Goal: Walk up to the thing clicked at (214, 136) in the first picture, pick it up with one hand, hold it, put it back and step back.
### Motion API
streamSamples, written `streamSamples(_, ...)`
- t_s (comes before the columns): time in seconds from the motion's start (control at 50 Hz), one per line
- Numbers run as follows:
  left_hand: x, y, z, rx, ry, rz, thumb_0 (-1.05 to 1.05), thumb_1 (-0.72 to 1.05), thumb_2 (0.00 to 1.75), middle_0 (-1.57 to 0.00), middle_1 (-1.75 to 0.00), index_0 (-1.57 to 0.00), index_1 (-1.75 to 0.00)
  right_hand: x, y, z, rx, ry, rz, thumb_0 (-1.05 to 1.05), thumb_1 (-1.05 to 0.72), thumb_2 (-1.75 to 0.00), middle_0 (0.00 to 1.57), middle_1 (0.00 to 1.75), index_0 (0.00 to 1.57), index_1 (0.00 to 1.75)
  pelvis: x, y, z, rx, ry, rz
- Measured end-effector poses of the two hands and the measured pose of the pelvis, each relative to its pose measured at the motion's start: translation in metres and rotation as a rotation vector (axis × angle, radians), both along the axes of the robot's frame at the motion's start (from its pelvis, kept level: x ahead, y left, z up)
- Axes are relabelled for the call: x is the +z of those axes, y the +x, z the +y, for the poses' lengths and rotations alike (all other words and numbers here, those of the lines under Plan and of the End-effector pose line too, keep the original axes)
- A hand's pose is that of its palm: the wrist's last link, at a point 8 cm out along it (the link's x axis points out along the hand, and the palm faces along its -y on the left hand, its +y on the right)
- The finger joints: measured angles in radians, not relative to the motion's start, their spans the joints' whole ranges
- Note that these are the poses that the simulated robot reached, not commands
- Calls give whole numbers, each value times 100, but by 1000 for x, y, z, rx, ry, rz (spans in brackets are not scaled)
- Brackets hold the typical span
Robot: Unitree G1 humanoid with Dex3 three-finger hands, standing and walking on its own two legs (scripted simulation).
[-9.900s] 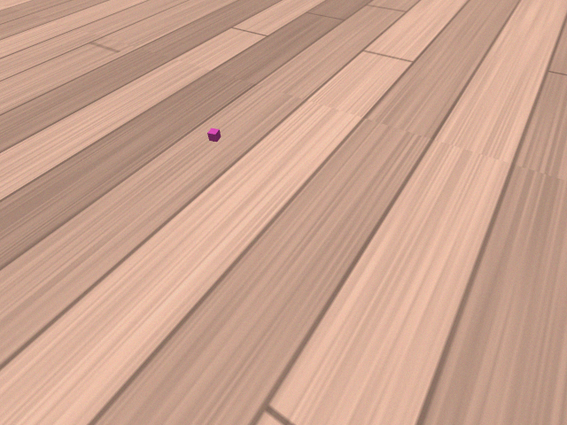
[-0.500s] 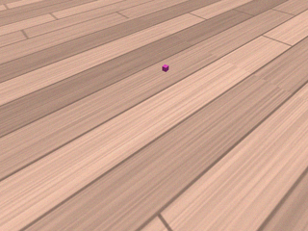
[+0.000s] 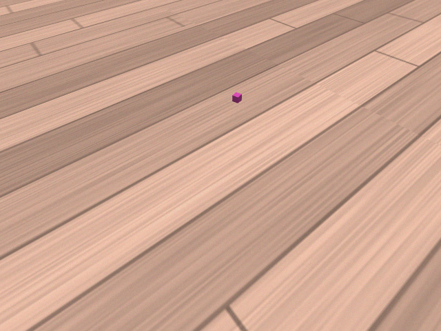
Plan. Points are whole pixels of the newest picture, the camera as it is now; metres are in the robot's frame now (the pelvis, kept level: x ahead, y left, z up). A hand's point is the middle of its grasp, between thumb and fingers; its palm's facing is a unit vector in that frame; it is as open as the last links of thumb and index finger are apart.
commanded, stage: stand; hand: left
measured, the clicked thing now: (237, 97) +1.90 -0.05 -0.76
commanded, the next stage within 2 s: walk up in 0.14 s
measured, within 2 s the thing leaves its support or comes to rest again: neither
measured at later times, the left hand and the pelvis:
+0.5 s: hand (102, 312) +0.19 +0.29 -0.13, palm faces -0.18 -0.80 -0.57, open 7.4 cm; pelvis +0.07 -0.02 -0.05, yaw -16 degrees
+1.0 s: hand (155, 164) +0.63 +0.26 -0.15, palm faces -0.57 -0.64 -0.51, open 7.4 cm; pelvis +0.35 +0.06 -0.02, yaw -37 degrees
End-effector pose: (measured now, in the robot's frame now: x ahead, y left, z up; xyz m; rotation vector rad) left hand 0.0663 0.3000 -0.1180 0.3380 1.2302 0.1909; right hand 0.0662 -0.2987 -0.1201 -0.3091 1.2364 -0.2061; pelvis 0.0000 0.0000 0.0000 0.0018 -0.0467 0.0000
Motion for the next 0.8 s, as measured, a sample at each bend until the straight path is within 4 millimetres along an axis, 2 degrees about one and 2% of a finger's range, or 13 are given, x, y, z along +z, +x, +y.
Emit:
streamSamples(0.16,1,0,0,-1,-7,-5,0,90,90,-20,-30,-20,-30,1,-1,-1,-2,7,-7,0,-90,-90,20,30,20,30,0,0,0,-10,3,4)
streamSamples(0.24,5,4,10,-69,9,47,0,90,90,-21,-30,-20,-30,6,6,-15,-49,18,-132,0,-90,-90,21,30,21,30,-5,4,6,-101,16,36)
streamSamples(0.3,13,28,17,-141,59,84,0,90,90,-21,-30,-20,-30,6,1,-32,-120,1,-211,0,-90,-90,21,30,21,30,-9,12,5,-172,14,40)
streamSamples(0.4,35,90,21,-202,130,-16,1,90,90,-21,-30,-20,-30,-6,-4,-65,-178,-10,-208,0,-90,-90,21,30,20,30,-19,41,-11,-245,23,22)
streamSamples(0.44,34,112,26,-227,188,-80,0,90,90,-21,-30,-20,-30,-20,5,-82,-174,-27,-205,0,-90,-90,21,30,20,30,-36,52,-21,-262,25,27)
streamSamples(0.48,31,122,29,-217,233,-109,0,90,90,-21,-30,-20,-30,-28,21,-90,-169,-33,-202,1,-90,-90,20,30,20,30,-46,61,-23,-273,-15,24)
streamSamples(0.52,30,125,27,-210,237,-85,0,90,90,-20,-30,-20,-30,-27,43,-88,-169,-16,-224,1,-91,-90,20,30,20,30,-44,75,-20,-297,-46,18)
streamSamples(0.6,31,143,20,-234,205,-8,0,90,90,-20,-30,-20,-30,-8,90,-69,-158,21,-296,1,-91,-90,20,30,20,30,-27,112,-12,-352,-51,4)
streamSamples(0.66,28,175,19,-277,173,20,0,90,90,-21,-30,-20,-30,7,119,-56,-162,32,-318,1,-91,-90,20,30,20,30,-20,146,-3,-400,-42,9)
streamSamples(0.7,24,206,22,-316,158,29,0,89,90,-21,-30,-20,-30,13,134,-49,-179,21,-315,1,-91,-90,20,30,20,30,-20,172,5,-433,-39,21)
streamSamples(0.76,13,269,33,-388,151,31,1,89,90,-21,-30,-21,-30,16,155,-41,-225,-22,-298,1,-90,-90,20,30,20,30,-26,214,21,-474,-47,39)
streamSamples(0.8,0,322,44,-442,160,24,1,89,90,-21,-30,-21,-30,14,166,-35,-272,-64,-287,0,-90,-90,20,30,20,30,-37,246,34,-502,-48,47)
